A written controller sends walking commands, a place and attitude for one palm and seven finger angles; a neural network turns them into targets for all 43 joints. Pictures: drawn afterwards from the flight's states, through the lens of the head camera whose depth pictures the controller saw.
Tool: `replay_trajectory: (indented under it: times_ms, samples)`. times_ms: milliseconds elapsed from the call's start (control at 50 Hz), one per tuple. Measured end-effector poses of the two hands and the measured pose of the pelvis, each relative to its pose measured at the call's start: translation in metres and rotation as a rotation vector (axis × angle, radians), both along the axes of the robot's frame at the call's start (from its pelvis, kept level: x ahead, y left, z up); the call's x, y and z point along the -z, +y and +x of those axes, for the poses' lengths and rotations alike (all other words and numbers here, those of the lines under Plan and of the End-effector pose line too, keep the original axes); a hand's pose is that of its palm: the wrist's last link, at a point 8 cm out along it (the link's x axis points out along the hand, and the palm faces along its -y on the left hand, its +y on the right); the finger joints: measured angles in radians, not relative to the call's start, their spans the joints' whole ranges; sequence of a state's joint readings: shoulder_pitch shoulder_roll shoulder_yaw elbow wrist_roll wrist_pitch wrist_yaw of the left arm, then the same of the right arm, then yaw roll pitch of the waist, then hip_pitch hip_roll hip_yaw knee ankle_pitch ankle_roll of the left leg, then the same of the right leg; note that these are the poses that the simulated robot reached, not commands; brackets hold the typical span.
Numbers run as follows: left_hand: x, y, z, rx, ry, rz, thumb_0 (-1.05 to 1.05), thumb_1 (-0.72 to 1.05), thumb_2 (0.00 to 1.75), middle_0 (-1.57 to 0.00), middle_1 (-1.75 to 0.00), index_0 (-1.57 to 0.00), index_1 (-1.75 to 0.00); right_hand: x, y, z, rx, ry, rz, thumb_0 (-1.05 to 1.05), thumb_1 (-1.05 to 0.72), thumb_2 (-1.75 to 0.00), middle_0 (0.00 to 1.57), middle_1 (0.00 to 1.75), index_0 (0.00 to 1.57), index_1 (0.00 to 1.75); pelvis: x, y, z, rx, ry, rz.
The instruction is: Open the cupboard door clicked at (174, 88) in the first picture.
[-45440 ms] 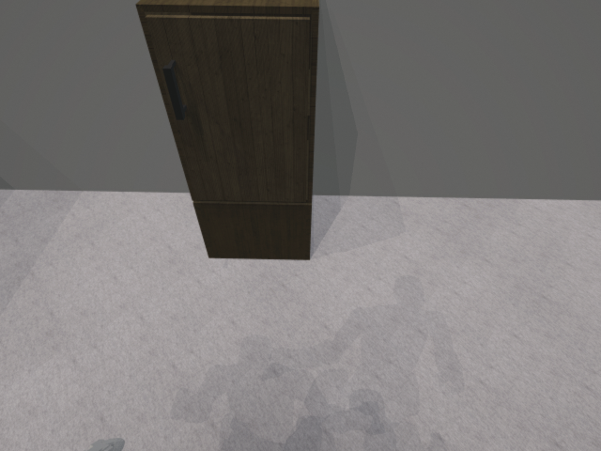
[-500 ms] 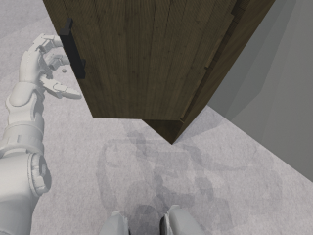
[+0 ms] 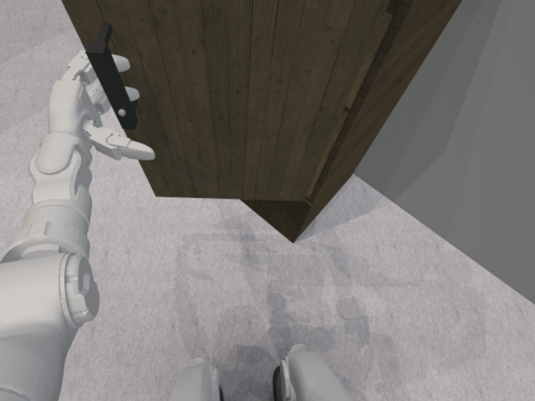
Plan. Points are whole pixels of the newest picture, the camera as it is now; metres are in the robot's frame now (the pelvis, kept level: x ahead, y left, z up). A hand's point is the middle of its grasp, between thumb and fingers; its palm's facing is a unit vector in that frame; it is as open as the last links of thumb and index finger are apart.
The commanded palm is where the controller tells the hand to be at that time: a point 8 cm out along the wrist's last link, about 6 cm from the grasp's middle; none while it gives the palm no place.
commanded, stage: slide the fingers in behind the handle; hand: left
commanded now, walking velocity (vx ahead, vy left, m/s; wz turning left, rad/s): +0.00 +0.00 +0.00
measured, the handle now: (118, 80) +0.56 +0.17 +0.09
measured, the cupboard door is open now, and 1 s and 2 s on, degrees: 41 41 73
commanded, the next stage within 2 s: close the thumb around the handle in 0.30 s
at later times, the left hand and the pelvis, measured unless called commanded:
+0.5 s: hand (118, 116) +0.51 +0.17 +0.07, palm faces -0.08 -1.00 -0.02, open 13.8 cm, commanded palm +0.49 +0.21 +0.08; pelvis +0.00 +0.00 +0.00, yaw +0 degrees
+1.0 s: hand (124, 115) +0.51 +0.16 +0.07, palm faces -0.10 -0.99 -0.03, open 6.2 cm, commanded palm +0.49 +0.21 +0.08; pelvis +0.00 +0.00 +0.00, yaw +0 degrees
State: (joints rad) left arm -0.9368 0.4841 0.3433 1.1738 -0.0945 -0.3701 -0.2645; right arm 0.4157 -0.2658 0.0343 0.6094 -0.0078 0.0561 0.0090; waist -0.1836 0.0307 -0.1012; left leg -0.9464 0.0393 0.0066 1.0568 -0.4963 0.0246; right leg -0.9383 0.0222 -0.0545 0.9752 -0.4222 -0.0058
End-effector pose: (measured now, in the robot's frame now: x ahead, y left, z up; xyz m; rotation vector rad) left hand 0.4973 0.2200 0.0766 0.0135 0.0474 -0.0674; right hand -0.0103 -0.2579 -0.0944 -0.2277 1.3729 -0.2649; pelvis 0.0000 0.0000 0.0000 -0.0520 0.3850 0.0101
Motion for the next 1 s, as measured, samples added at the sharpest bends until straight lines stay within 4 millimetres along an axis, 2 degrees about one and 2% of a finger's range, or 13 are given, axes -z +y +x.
replay_trajectory:
  times_ms: [220, 400, 520, 620, 740, 940, 1000]
  samples:
    - [0.002, -0.009, 0.0, 0.016, 0.012, -0.003, -0.02, -0.5, 0.3, -0.3, -1.2, -0.31, -1.21, 0.002, -0.003, 0.004, 0.002, -0.016, 0.005, 0.0, -0.91, -0.9, 0.2, 0.3, 0.21, 0.3, 0.0, -0.003, 0.0, 0.005, -0.004, 0.005]
    - [-0.003, 0.003, -0.002, -0.005, -0.009, 0.012, -0.02, -0.5, 0.3, -0.3, -1.2, -0.31, -1.21, -0.001, -0.004, 0.008, 0.006, -0.036, 0.001, 0.0, -0.91, -0.9, 0.2, 0.3, 0.21, 0.3, -0.002, -0.004, 0.001, 0.011, -0.007, 0.006]
    - [0.001, 0.005, -0.004, 0.014, 0.013, 0.009, -0.02, -0.45, 0.32, -0.3, -1.21, -0.31, -1.21, -0.001, -0.004, 0.008, -0.007, -0.021, -0.003, 0.0, -0.91, -0.9, 0.2, 0.3, 0.21, 0.3, -0.001, -0.002, 0.0, 0.002, -0.006, 0.002]
    - [0.0, -0.001, -0.002, 0.029, -0.012, 0.007, -0.02, -0.29, 0.39, -0.31, -1.23, -0.31, -1.22, 0.0, -0.004, 0.01, -0.012, -0.02, -0.011, 0.0, -0.91, -0.9, 0.2, 0.3, 0.21, 0.3, 0.0, 0.0, 0.001, -0.002, 0.0, 0.0]
    - [0.003, -0.009, 0.002, 0.025, 0.005, 0.001, -0.01, -0.01, 0.51, -0.33, -1.26, -0.33, -1.25, 0.001, -0.001, 0.009, -0.003, -0.024, -0.006, 0.0, -0.91, -0.9, 0.2, 0.3, 0.21, 0.3, 0.001, 0.002, 0.001, 0.003, 0.001, 0.0]
    - [-0.001, -0.001, -0.002, 0.0, 0.005, 0.012, 0.0, 0.53, 0.74, -0.37, -1.31, -0.37, -1.31, 0.002, 0.008, 0.007, 0.012, -0.026, 0.024, 0.0, -0.91, -0.9, 0.2, 0.3, 0.21, 0.3, -0.002, 0.002, 0.003, 0.013, -0.011, 0.004]
    - [-0.001, -0.003, -0.003, 0.031, 0.008, 0.016, 0.0, 0.63, 0.78, -0.38, -1.33, -0.38, -1.32, 0.001, 0.007, 0.007, 0.009, -0.026, 0.019, 0.0, -0.91, -0.9, 0.2, 0.3, 0.21, 0.3, -0.002, 0.002, 0.003, 0.01, -0.012, 0.003]
